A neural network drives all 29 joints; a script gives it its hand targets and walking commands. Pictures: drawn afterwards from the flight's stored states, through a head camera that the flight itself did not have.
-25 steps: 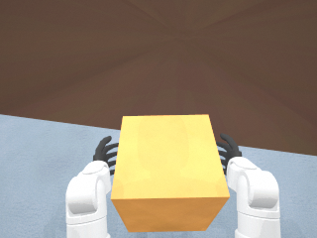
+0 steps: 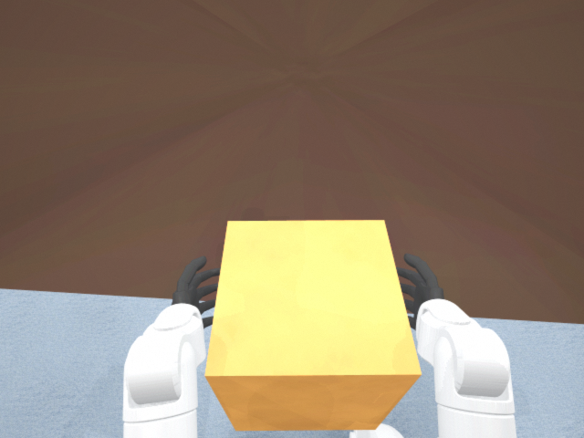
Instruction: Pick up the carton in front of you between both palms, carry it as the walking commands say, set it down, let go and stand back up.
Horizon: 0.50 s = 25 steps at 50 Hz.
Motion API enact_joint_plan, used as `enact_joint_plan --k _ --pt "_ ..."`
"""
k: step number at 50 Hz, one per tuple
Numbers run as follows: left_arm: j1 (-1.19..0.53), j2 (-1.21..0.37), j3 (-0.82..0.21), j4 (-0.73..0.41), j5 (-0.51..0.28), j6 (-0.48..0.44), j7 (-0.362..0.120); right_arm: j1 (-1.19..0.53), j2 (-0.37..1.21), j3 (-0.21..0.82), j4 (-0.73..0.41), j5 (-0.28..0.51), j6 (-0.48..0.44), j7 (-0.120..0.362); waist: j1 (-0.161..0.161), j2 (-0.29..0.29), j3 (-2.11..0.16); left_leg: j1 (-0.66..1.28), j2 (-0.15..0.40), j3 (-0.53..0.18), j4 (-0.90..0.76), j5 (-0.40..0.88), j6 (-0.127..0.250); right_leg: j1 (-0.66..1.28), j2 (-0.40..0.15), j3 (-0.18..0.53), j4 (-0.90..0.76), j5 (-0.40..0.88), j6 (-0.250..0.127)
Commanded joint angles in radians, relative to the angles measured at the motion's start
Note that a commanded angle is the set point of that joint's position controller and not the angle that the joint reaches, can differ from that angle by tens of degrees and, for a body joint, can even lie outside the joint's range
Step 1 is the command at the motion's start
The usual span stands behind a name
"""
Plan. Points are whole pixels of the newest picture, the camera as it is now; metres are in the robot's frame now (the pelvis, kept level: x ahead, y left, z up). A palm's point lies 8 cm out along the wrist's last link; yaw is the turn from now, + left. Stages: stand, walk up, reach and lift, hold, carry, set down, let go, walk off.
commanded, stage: carry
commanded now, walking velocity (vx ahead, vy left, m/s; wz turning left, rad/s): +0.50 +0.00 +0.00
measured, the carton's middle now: (305, 331) +0.27 -0.01 -0.01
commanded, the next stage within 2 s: none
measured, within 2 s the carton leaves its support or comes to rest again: neither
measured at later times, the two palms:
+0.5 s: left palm (215, 107) +0.63 +0.13 +0.13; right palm (377, 99) +0.66 -0.17 +0.12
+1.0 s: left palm (213, 13) +1.09 +0.17 +0.12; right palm (327, 11) +1.08 -0.13 +0.13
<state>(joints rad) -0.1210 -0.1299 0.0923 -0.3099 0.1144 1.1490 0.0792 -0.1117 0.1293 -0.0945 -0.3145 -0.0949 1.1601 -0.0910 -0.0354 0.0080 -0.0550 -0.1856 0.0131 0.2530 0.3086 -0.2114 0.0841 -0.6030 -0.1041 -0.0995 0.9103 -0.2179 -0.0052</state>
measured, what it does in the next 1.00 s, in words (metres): walks ahead: right foot, then left foot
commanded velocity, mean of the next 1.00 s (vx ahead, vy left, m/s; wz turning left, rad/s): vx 0.50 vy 0.00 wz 0.00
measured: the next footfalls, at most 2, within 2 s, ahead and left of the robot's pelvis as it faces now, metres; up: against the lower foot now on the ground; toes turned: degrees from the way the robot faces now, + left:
right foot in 0.24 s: +0.37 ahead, -0.12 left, +0.00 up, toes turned -10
left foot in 0.72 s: +0.69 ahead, +0.09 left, +0.00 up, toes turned +11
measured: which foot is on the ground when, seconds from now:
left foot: down 0.00-0.26, up 0.28-0.70, down 0.72-1.00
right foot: up 0.00-0.22, down 0.24-0.74, up 0.76-1.00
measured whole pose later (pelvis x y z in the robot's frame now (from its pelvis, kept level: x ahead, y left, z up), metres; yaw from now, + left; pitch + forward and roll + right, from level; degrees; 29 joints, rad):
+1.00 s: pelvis +0.67 +0.02 -0.01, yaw +2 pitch +6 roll -1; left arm -0.96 0.03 0.31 0.07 0.07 1.35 0.14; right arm -0.93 0.00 -0.31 0.05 -0.05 1.34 -0.15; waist -0.05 -0.02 0.13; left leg -0.33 0.00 0.17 0.51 -0.34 0.10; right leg -0.78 -0.05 -0.04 1.22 -0.37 -0.05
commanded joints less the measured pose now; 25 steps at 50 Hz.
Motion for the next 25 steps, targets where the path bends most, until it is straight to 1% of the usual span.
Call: enact_joint_plan --k 1,4,6,8,9,10,11,12,13,14,15,16,17,18,19,21,23,25 --pt "-0.405 -0.949 -0.721 -0.071 -0.365 -0.007 -0.234 -0.47 0.931 0.743 -0.108 0.424 -0.007 0.285 0.019 0.113 -0.226 0.259 0.239 -0.186 -0.131 0.258 0.05 -0.064 0.001 -0.04 -0.162 0.094 0.018" --pt "-0.439 -0.902 -0.725 -0.118 -0.382 0.016 -0.228 -0.471 0.874 0.722 -0.134 0.414 0.013 0.276 0.015 0.124 -0.169 0.269 0.22 -0.133 -0.12 0.343 0.042 -0.045 0.022 -0.084 -0.272 0.166 0.01" --pt "-0.45 -0.864 -0.72 -0.128 -0.393 0.041 -0.228 -0.46 0.838 0.703 -0.13 0.397 0.032 0.266 0.014 0.128 -0.13 0.274 0.214 -0.108 -0.113 0.38 0.038 -0.02 0.039 -0.115 -0.332 0.19 -0.005" --pt "-0.464 -0.831 -0.712 -0.125 -0.401 0.065 -0.232 -0.459 0.808 0.687 -0.121 0.382 0.053 0.256 0.013 0.134 -0.104 0.288 0.219 -0.094 -0.087 0.443 0.025 0.03 0.044 -0.129 -0.38 0.205 -0.025" --pt "-0.468 -0.819 -0.705 -0.119 -0.404 0.076 -0.233 -0.466 0.796 0.681 -0.118 0.378 0.063 0.253 0.017 0.143 -0.114 0.293 0.216 -0.075 -0.037 0.539 0.013 0.092 0.062 -0.145 -0.397 0.192 -0.034" --pt "-0.466 -0.809 -0.697 -0.11 -0.405 0.084 -0.235 -0.478 0.786 0.677 -0.117 0.376 0.072 0.251 0.027 0.154 -0.148 0.29 0.209 -0.045 0.058 0.642 -0.002 0.193 0.097 -0.178 -0.415 0.165 -0.037" --pt "-0.47 -0.805 -0.688 -0.099 -0.405 0.091 -0.236 -0.486 0.779 0.675 -0.116 0.375 0.081 0.249 0.042 0.129 -0.198 0.237 0.175 0.004 0.217 0.685 -0.029 0.366 0.146 -0.219 -0.45 0.121 -0.04" --pt "-0.486 -0.799 -0.679 -0.102 -0.409 0.096 -0.238 -0.517 0.769 0.674 -0.126 0.379 0.086 0.247 0.063 0.08 -0.269 0.086 0.15 -0.004 0.405 0.512 -0.054 0.593 0.074 -0.128 -0.452 0.061 -0.043" --pt "-0.528 -0.779 -0.663 -0.104 -0.408 0.094 -0.241 -0.574 0.78 0.687 -0.168 0.394 0.098 0.242 0.072 -0.159 -0.387 -0.23 0.066 -0.051 0.74 0.218 -0.104 0.87 -0.225 0.344 -0.52 -0.155 -0.183" --pt "-0.522 -0.807 -0.665 -0.099 -0.419 0.093 -0.239 -0.616 0.77 0.689 -0.199 0.403 0.104 0.243 0.08 -0.331 -0.387 -0.43 -0.05 -0.129 0.94 -0.245 -0.109 0.906 -0.324 0.647 -0.687 -0.052 -0.264" --pt "-0.571 -0.822 -0.67 -0.149 -0.439 0.097 -0.237 -0.653 0.803 0.694 -0.196 0.412 0.103 0.239 0.068 -0.241 -0.372 -0.493 0.015 -0.234 1.064 -0.251 -0.075 0.896 -0.32 0.539 -0.659 0.093 -0.251" --pt "-0.602 -0.842 -0.677 -0.174 -0.449 0.098 -0.233 -0.674 0.819 0.69 -0.212 0.418 0.099 0.237 0.064 -0.157 -0.384 -0.502 0.058 -0.255 1.071 -0.211 -0.052 0.848 -0.289 0.442 -0.624 0.213 -0.224" --pt "-0.639 -0.855 -0.682 -0.204 -0.456 0.098 -0.229 -0.689 0.83 0.689 -0.222 0.421 0.095 0.233 0.06 -0.065 -0.363 -0.49 0.097 -0.264 1.008 -0.147 -0.043 0.775 -0.263 0.341 -0.615 0.285 -0.188" --pt "-0.667 -0.859 -0.683 -0.218 -0.461 0.099 -0.226 -0.699 0.829 0.688 -0.229 0.42 0.093 0.227 0.053 -0.05 -0.366 -0.46 0.119 -0.267 0.936 -0.103 -0.045 0.726 -0.243 0.268 -0.633 0.266 -0.155" --pt "-0.676 -0.855 -0.685 -0.228 -0.466 0.102 -0.223 -0.696 0.82 0.687 -0.233 0.412 0.094 0.22 0.052 -0.067 -0.375 -0.429 0.117 -0.249 0.885 -0.074 -0.048 0.701 -0.222 0.215 -0.648 0.238 -0.133" --pt "-0.684 -0.811 -0.679 -0.23 -0.468 0.114 -0.221 -0.693 0.804 0.684 -0.219 0.394 0.1 0.205 0.061 -0.103 -0.367 -0.428 0.104 -0.214 0.797 -0.053 -0.059 0.685 -0.198 0.145 -0.669 0.224 -0.135" --pt "-0.718 -0.754 -0.675 -0.214 -0.472 0.129 -0.221 -0.724 0.761 0.678 -0.201 0.379 0.11 0.192 0.06 -0.119 -0.331 -0.475 0.096 -0.183 0.69 -0.027 -0.074 0.691 -0.185 0.101 -0.683 0.248 -0.148" --pt "-0.785 -0.699 -0.664 -0.172 -0.474 0.144 -0.218 -0.798 0.718 0.671 -0.165 0.378 0.126 0.183 0.072 -0.131 -0.289 -0.511 0.088 -0.155 0.582 0.028 -0.079 0.699 -0.16 0.057 -0.679 0.274 -0.153"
